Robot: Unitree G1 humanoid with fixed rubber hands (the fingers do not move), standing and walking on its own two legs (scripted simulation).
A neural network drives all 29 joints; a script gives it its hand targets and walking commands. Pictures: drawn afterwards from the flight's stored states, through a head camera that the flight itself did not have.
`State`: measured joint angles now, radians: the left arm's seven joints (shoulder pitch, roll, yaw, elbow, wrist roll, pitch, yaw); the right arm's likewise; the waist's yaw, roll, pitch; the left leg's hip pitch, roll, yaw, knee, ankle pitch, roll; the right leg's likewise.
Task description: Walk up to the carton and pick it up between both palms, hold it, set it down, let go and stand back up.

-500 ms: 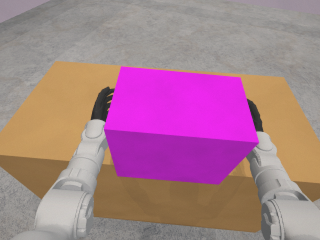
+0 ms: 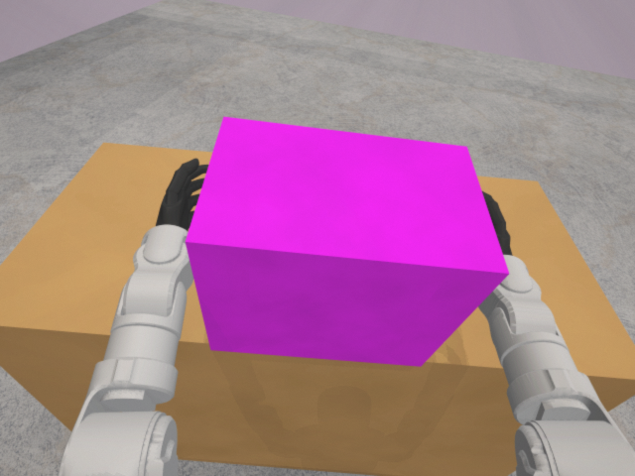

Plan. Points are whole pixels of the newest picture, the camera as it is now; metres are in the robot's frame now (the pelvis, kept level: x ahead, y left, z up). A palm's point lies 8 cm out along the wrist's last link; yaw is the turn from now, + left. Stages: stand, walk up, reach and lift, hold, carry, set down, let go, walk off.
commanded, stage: reach and lift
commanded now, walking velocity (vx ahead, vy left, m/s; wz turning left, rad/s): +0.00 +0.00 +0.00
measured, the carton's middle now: (331, 253) +0.38 +0.00 +0.09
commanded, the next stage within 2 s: hold in 1.74 s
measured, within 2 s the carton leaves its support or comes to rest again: neither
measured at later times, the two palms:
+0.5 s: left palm (155, 208) +0.36 +0.21 +0.18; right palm (495, 241) +0.36 -0.19 +0.16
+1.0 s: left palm (145, 202) +0.34 +0.21 +0.20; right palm (513, 220) +0.35 -0.19 +0.20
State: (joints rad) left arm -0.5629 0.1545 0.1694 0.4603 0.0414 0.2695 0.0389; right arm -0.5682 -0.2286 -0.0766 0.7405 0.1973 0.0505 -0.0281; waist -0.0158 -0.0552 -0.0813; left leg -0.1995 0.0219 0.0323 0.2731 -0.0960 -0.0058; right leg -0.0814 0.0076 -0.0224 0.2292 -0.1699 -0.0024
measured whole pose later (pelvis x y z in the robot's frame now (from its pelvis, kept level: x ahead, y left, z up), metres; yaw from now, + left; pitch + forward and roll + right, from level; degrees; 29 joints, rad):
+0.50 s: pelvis -0.01 +0.00 +0.00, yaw +0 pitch -2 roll +0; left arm -0.56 0.15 0.25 0.22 0.11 0.55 -0.03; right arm -0.59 -0.22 -0.07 0.58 0.22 0.28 -0.05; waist -0.04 -0.05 -0.06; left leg -0.15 0.01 0.03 0.28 -0.09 0.00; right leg -0.03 0.00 -0.03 0.24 -0.17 0.01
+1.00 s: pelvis -0.02 +0.00 +0.00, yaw +0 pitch -2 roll -1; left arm -0.57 0.14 0.29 0.09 0.12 0.74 -0.04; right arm -0.67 -0.24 -0.07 0.49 0.27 0.49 -0.06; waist -0.05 -0.04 -0.10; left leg -0.16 0.03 0.04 0.28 -0.08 0.00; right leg -0.05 0.01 -0.02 0.24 -0.16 -0.01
